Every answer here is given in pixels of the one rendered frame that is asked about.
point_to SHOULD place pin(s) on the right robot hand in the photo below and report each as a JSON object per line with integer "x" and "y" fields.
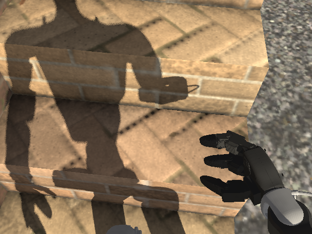
{"x": 244, "y": 159}

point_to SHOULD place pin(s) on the right robot forearm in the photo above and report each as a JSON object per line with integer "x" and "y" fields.
{"x": 285, "y": 214}

